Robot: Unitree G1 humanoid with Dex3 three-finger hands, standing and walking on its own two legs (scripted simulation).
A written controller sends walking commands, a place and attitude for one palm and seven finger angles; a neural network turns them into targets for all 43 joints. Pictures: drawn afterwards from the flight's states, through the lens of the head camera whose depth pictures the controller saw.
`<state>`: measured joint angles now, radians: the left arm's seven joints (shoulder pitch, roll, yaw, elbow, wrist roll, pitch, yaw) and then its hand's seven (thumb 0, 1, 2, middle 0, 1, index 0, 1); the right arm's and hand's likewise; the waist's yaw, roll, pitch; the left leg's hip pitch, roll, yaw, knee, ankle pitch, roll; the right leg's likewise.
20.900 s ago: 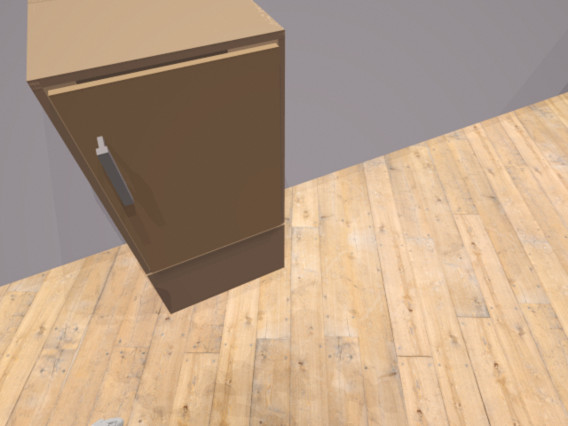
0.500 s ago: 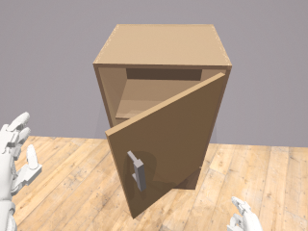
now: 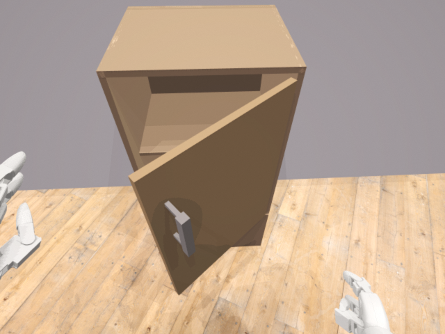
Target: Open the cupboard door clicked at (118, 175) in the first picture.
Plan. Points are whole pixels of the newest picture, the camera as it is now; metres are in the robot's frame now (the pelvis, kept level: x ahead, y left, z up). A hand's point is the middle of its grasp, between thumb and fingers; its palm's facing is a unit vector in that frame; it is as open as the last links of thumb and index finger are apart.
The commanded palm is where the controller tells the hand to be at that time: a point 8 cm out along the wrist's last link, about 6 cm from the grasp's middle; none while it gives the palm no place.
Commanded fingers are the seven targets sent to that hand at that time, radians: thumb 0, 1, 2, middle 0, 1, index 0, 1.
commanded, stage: step back with the hand held close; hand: left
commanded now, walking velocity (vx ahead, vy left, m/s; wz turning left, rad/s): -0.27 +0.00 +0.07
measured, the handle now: (180, 229) +0.32 +0.11 -0.02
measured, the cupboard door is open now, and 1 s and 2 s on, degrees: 41 41 41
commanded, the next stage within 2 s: stop stepping back and stand still in 0.60 s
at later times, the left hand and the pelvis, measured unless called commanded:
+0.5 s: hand out of the picture +0.05 +0.32 +0.16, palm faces +0.53 -0.70 -0.48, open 7.4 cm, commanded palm -0.02 +0.35 +0.17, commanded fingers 0.00 0.90 0.90 -0.20 -0.30 -0.20 -0.30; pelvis -0.12 +0.03 -0.02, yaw +7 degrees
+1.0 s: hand out of the picture -0.13 +0.36 +0.18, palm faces +0.55 -0.77 -0.33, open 7.4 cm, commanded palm -0.16 +0.39 +0.17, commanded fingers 0.00 0.90 0.90 -0.20 -0.30 -0.20 -0.30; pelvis -0.27 +0.08 -0.03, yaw +5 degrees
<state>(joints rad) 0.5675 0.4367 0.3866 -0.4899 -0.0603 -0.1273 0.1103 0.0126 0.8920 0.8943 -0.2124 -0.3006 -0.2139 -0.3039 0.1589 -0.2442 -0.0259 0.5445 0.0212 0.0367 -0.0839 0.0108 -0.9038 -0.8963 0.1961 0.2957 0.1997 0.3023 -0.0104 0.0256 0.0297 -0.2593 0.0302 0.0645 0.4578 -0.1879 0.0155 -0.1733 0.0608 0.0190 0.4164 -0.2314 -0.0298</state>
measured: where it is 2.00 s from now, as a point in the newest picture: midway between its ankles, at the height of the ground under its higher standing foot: outside the picture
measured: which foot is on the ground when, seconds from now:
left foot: down 0.00-0.86, up 0.88-1.00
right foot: down 0.00-0.26, up 0.28-0.36, down 0.38-0.68, up 0.70-0.86, down 0.88-1.00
